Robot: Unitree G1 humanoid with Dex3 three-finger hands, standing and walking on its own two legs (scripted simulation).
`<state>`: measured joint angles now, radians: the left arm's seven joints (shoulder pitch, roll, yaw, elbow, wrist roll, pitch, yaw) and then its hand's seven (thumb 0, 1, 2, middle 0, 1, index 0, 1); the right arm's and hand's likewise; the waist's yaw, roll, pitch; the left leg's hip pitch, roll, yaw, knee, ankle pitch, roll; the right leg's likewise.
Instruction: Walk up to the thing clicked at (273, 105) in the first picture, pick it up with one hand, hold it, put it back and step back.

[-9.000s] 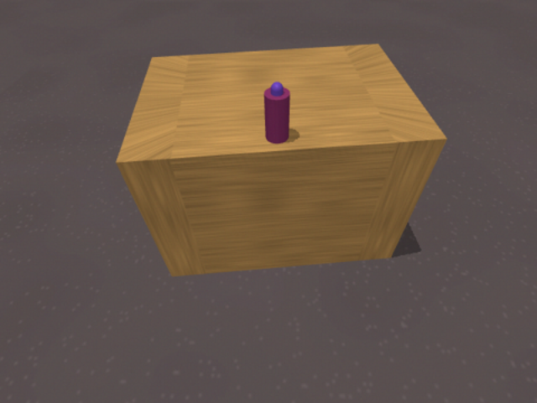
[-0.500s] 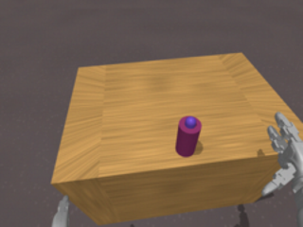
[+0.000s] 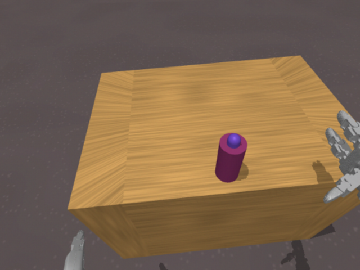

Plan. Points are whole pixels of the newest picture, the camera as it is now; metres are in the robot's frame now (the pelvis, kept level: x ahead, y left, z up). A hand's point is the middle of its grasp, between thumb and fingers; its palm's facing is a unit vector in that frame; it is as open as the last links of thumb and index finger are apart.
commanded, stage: go down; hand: right
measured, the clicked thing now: (230, 156) +0.41 -0.11 -0.03
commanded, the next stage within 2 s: approach in 1.70 s
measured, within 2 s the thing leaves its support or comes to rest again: neither
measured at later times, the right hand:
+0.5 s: hand (334, 151) +0.34 -0.31 +0.08, palm faces +0.04 +1.00 +0.00, open 17.4 cm
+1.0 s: hand (334, 151) +0.34 -0.31 +0.07, palm faces +0.05 +1.00 +0.01, open 17.4 cm
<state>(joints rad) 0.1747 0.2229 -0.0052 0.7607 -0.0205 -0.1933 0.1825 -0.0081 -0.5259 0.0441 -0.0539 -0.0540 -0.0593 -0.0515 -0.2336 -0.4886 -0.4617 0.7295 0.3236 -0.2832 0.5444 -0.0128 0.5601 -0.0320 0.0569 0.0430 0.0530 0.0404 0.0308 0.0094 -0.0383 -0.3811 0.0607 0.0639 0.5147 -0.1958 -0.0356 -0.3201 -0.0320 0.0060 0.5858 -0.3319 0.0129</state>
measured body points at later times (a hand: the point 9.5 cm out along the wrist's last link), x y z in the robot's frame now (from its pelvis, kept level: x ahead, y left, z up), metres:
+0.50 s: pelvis +0.00 +0.01 -0.01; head +0.03 -0.01 +0.44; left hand +0.14 +0.27 -0.09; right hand +0.33 -0.36 +0.08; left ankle +0.04 +0.15 -0.73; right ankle -0.02 -0.12 -0.73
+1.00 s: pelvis +0.00 +0.00 -0.02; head +0.04 -0.02 +0.43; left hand +0.15 +0.27 -0.09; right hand +0.33 -0.37 +0.07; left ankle +0.04 +0.15 -0.73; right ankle -0.02 -0.12 -0.73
